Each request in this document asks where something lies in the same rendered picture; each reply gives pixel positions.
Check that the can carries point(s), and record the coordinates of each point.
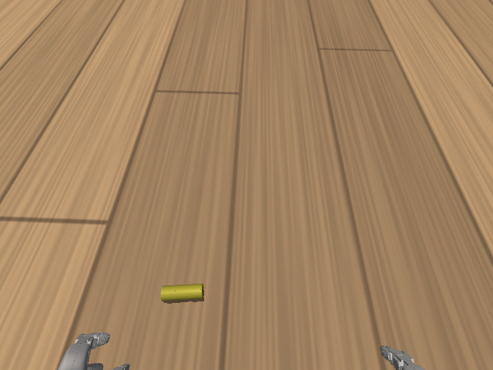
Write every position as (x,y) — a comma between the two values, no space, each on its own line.
(181,292)

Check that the right robot hand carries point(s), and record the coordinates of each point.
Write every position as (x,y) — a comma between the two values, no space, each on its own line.
(399,359)

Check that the left robot hand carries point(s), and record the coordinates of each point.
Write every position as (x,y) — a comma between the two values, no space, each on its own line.
(77,355)

